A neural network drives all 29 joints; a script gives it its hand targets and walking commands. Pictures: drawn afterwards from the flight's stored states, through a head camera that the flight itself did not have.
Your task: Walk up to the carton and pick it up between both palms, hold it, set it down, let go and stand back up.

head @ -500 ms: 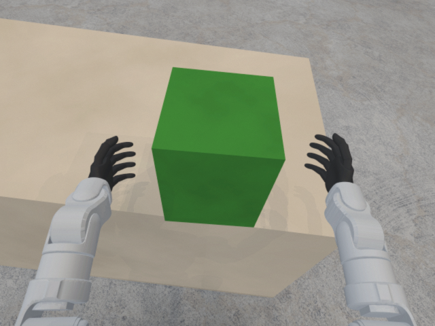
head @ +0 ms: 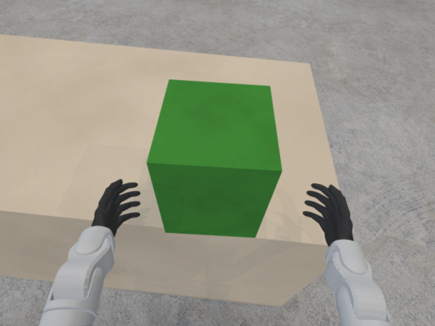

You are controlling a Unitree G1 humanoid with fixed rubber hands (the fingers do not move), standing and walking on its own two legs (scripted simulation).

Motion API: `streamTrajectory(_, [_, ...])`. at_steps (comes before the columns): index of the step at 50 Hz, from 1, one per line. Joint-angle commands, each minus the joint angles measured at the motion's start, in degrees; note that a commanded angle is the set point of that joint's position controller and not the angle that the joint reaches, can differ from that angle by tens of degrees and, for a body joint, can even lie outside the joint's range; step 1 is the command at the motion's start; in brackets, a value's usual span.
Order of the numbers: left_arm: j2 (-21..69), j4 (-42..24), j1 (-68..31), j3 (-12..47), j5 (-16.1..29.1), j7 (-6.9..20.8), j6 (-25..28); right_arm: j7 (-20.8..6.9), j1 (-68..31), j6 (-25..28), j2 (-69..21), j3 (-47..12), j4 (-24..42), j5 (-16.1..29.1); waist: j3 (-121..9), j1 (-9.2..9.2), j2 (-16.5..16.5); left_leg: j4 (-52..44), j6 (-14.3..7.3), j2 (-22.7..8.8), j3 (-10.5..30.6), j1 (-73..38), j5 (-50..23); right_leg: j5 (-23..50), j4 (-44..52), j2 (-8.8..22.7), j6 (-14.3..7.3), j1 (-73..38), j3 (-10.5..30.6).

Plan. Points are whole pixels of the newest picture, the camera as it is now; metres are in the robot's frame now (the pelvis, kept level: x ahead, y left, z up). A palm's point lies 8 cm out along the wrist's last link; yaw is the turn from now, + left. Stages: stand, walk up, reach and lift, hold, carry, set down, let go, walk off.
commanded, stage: set down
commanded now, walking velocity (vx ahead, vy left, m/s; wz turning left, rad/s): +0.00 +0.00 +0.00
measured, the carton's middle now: (214, 163) +0.41 +0.02 +0.04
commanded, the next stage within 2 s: let go in 1.88 s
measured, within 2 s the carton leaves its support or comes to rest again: neither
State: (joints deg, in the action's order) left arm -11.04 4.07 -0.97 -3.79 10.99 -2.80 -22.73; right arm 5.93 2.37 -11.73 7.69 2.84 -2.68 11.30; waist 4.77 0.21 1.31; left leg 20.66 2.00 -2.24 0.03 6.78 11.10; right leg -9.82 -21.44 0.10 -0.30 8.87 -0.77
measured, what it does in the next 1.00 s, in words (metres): stands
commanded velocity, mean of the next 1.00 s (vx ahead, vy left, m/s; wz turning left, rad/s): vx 0.00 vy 0.00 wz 0.00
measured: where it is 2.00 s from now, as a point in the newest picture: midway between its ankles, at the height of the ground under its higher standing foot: outside the picture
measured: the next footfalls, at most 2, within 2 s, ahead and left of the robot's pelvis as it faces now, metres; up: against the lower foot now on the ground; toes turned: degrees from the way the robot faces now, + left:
none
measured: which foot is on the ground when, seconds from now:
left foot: down 0.00-1.00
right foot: down 0.00-1.00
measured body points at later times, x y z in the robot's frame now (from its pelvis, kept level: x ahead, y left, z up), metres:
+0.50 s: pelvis +0.01 +0.01 +0.00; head +0.02 +0.01 +0.45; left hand +0.23 +0.22 -0.01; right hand +0.23 -0.20 +0.00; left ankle +0.00 +0.14 -0.75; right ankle +0.02 -0.11 -0.75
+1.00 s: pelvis +0.00 +0.01 +0.00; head +0.01 +0.01 +0.45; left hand +0.18 +0.23 -0.06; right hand +0.20 -0.21 -0.05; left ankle +0.00 +0.14 -0.75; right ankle +0.02 -0.11 -0.75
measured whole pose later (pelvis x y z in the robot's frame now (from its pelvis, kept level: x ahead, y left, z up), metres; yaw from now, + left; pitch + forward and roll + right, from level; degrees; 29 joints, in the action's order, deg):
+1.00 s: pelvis +0.00 +0.01 +0.00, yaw +0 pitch -5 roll +0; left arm -12.3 17.8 12.4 1.8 7.1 -4.3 -9.8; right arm -0.4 12.8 -0.5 9.1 1.4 -19.2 3.4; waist 7.3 -1.5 0.3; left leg 21.5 1.7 -2.2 -0.4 4.9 11.7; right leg -9.6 -21.1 0.1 0.0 6.6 -0.2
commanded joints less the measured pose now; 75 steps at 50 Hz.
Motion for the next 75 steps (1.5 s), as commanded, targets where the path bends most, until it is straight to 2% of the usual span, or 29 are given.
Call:
streamTrajectory(1, [-8.1,-20.5,-13.2,-0.6,1.9,-2.0,8.4,-0.5,-13.3,6.3,5.6,2.9,18.3,-0.1,-22.6,-1.92,-0.6,-2.8,-1.4,3.9,-2.7,3.7,-10.0,15.7,-0.2,-1.1,0.1,-14.0,3.1])
streamTrajectory(5, [-9.7,-18.5,-15.8,1.0,3.2,-2.1,8.6,-0.6,-13.2,5.0,7.1,3.4,13.4,-0.1,-22.8,-0.06,-3.0,-2.2,-0.6,3.5,-2.6,4.3,-10.2,13.9,0.2,-1.0,-0.4,-11.2,3.7])
streamTrajectory(9, [-6.1,-16.4,-2.4,1.7,1.2,-1.1,7.8,-1.1,-1.7,4.9,7.2,1.0,8.5,1.1,-18.9,-0.03,-3.7,-2.4,-0.1,3.3,-1.6,2.3,-14.0,16.2,1.5,-1.1,-0.9,-12.9,3.1])
streamTrajectory(10, [-7.8,-16.2,-8.3,1.4,1.3,-0.9,7.7,-0.9,-7.8,5.1,8.7,1.8,9.5,0.7,-20.1,0.00,-4.6,-2.3,0.2,3.6,-2.1,3.0,-14.2,15.4,1.6,-1.2,-0.8,-12.0,3.0])
streamTrajectory(11, [-5.1,-15.2,0.1,1.2,0.1,-0.7,7.7,-1.1,0.3,5.7,7.6,0.9,6.7,1.0,-17.5,0.07,-3.6,-2.4,0.3,3.3,-1.4,1.4,-15.8,16.9,2.2,-1.3,-0.8,-13.6,2.8])
streamTrajectory(15, [-4.1,-10.2,2.6,0.7,-2.0,0.0,8.7,-1.6,0.0,8.0,8.0,0.7,5.4,-0.2,-12.5,-0.02,-2.2,-3.5,0.5,3.5,-1.4,0.9,-14.2,13.2,4.1,-1.6,-0.8,-12.6,2.0])
streamTrajectory(19, [-5.0,-10.3,-0.9,1.1,-1.8,-0.3,11.7,-2.3,-3.7,10.6,8.4,2.5,8.9,-2.3,-11.9,-0.20,-1.5,-4.3,0.3,3.2,-1.4,1.3,-11.8,9.6,4.2,-2.0,-0.8,-11.2,1.3])
streamTrajectory(23, [-3.3,-8.1,6.7,2.4,-2.1,-1.1,13.6,-3.6,3.9,11.9,6.9,1.9,6.9,-3.9,-7.3,-0.75,-0.3,-4.7,0.1,3.0,-1.7,0.1,-10.2,8.3,4.6,-2.3,-1.3,-10.2,1.3])
streamTrajectory(24, [-6.6,-15.2,-3.3,2.6,0.8,-2.1,16.2,-3.8,-4.8,13.2,7.8,3.4,15.5,-2.9,-13.3,-1.91,-0.6,-4.1,0.0,2.6,-1.8,2.7,-10.6,8.4,3.1,-2.4,-1.2,-9.9,1.5])
streamTrajectory(25, [-4.0,-8.3,5.7,3.0,-1.4,-2.1,15.4,-4.1,5.0,12.5,6.1,2.8,5.8,-4.3,-8.1,-0.21,-1.3,-4.5,0.1,2.6,-1.1,0.8,-10.1,8.8,3.5,-2.4,-1.6,-9.5,1.8])
streamTrajectory(26, [-6.9,-14.4,-2.2,3.0,1.0,-2.6,17.6,-4.3,-2.4,13.7,7.7,3.7,13.8,-3.6,-13.2,-1.40,-1.4,-3.6,0.1,2.6,-1.7,2.4,-10.3,8.6,2.8,-2.4,-1.4,-9.2,1.6])
streamTrajectory(27, [-5.1,-7.4,5.0,3.3,-1.0,-2.5,16.9,-4.5,5.4,13.0,6.1,2.3,5.2,-4.3,-8.0,-0.24,-1.7,-4.0,0.0,2.6,-1.3,1.6,-9.3,8.9,3.6,-1.9,-1.7,-9.2,2.2])
streamTrajectory(29, [-6.7,-10.6,0.3,3.7,0.5,-3.0,18.0,-4.8,0.0,13.4,7.8,3.0,8.2,-3.4,-11.3,-1.56,-2.0,-3.7,0.1,2.5,-1.7,3.1,-8.9,7.7,3.1,-1.9,-1.6,-8.7,2.2])
streamTrajectory(32, [-4.9,-4.7,9.4,3.0,-1.7,-2.2,16.6,-5.0,8.1,12.7,7.0,1.0,1.1,-3.7,-8.1,-1.31,-1.6,-4.3,-0.2,2.6,-1.8,1.4,-9.0,8.2,4.0,-1.8,-1.6,-9.6,2.6])
streamTrajectory(33, [-5.7,-8.4,7.8,2.7,-1.7,-2.3,17.0,-5.1,5.8,13.3,8.5,1.0,4.6,-3.0,-11.1,-1.70,-2.5,-4.0,0.0,2.4,-1.9,1.2,-10.8,8.7,3.5,-2.0,-1.6,-9.9,2.3])
streamTrajectory(34, [-5.3,-3.9,10.1,2.5,-2.8,-1.7,16.0,-4.9,7.7,12.9,7.6,0.5,-0.3,-3.9,-8.4,-1.21,-2.2,-4.3,0.0,2.7,-2.0,1.2,-9.5,8.3,4.3,-1.8,-1.7,-9.9,2.3])
streamTrajectory(40, [-6.9,-4.9,7.0,2.2,-3.6,-1.7,16.5,-5.4,5.0,14.3,7.8,0.9,0.5,-4.9,-8.4,-1.56,-3.0,-5.2,-0.4,2.7,-2.7,3.0,-4.1,1.5,4.9,-1.2,-1.5,-10.0,1.8])
streamTrajectory(41, [-6.0,0.7,7.7,2.9,-4.2,-1.6,15.6,-5.7,5.1,13.8,7.5,0.7,-3.8,-6.2,-5.6,-1.16,-2.5,-5.6,-0.6,2.8,-2.8,3.6,-2.0,-0.7,5.7,-1.1,-1.8,-9.5,2.2])
streamTrajectory(45, [-7.0,3.5,5.9,3.2,-4.0,-1.6,15.0,-6.1,2.8,13.5,7.3,1.1,-5.1,-7.7,-4.4,-1.63,-1.2,-5.2,-1.0,2.7,-3.4,6.3,1.3,-3.7,5.4,-0.6,-1.8,-9.6,2.6])
streamTrajectory(52, [-7.6,4.0,6.7,2.8,-5.2,-1.2,16.1,-6.6,3.8,15.3,8.3,1.0,-10.7,-8.8,-7.1,-1.38,-1.6,-3.7,-0.1,2.5,-3.4,4.6,-3.9,2.0,3.3,-0.9,-1.3,-11.0,2.1])
streamTrajectory(53, [-7.0,8.1,7.8,2.9,-6.4,-0.7,15.0,-6.5,4.5,14.9,8.3,0.6,-15.7,-10.0,-5.5,-0.78,-1.8,-4.1,0.1,2.6,-3.5,4.0,-3.9,2.1,3.6,-1.0,-1.5,-10.6,1.9])
streamTrajectory(54, [-7.8,3.6,6.7,2.5,-6.0,-0.9,16.1,-6.7,3.5,16.0,8.8,1.1,-12.5,-9.4,-7.5,-1.32,-1.6,-3.5,0.2,2.3,-3.3,3.9,-5.7,3.8,2.9,-1.2,-1.1,-11.7,1.6])
streamTrajectory(55, [-7.2,9.0,7.6,2.8,-6.9,-0.6,15.2,-6.8,3.6,15.9,9.1,0.8,-17.7,-10.0,-5.9,-0.38,-2.1,-3.7,0.4,2.6,-3.6,3.9,-5.6,3.4,3.4,-1.1,-1.2,-11.4,1.7])
streamTrajectory(61, [-7.0,7.7,7.2,2.9,-7.4,-0.9,16.7,-7.1,2.7,19.6,10.2,1.2,-18.2,-10.2,-8.5,-0.44,-1.7,-2.4,0.9,2.3,-3.5,2.9,-7.9,6.2,2.6,-1.5,-1.2,-12.1,0.8])
streamTrajectory(62, [-5.9,13.1,7.9,3.1,-8.4,-0.8,15.7,-7.3,2.2,19.3,10.8,0.9,-23.3,-10.7,-6.5,0.05,-1.7,-2.3,1.2,2.5,-3.4,2.8,-7.3,5.3,3.1,-1.5,-1.3,-11.1,1.1])
streamTrajectory(65, [-5.9,14.3,7.2,2.9,-9.1,-0.8,15.6,-7.4,1.6,19.9,10.6,0.3,-25.5,-10.9,-5.8,-0.41,-1.5,-2.0,1.0,2.5,-3.7,2.7,-6.8,5.8,2.7,-1.3,-0.9,-10.8,0.8])
streamTrajectory(66, [-6.3,10.4,6.4,3.0,-8.5,-1.1,16.3,-7.5,1.0,20.8,10.6,0.4,-22.0,-10.3,-7.9,-0.83,-1.0,-1.6,1.0,2.2,-3.5,2.9,-7.5,6.7,2.3,-1.5,-0.8,-11.5,0.5])
streamTrajectory(67, [-5.9,14.7,7.3,3.1,-9.3,-0.7,15.4,-7.5,2.0,20.4,10.4,0.1,-26.2,-11.1,-6.2,-0.27,-1.1,-2.1,0.8,2.3,-3.6,2.9,-6.9,7.0,2.8,-1.3,-1.0,-11.3,0.8])
streamTrajectory(75, [-6.9,16.3,6.4,2.3,-10.1,-0.2,15.4,-6.8,1.2,22.5,9.7,-0.1,-26.9,-11.6,-7.2,-0.68,-0.5,-1.4,0.5,2.5,-4.5,1.4,-7.8,10.4,1.7,-1.0,0.0,-10.8,0.3])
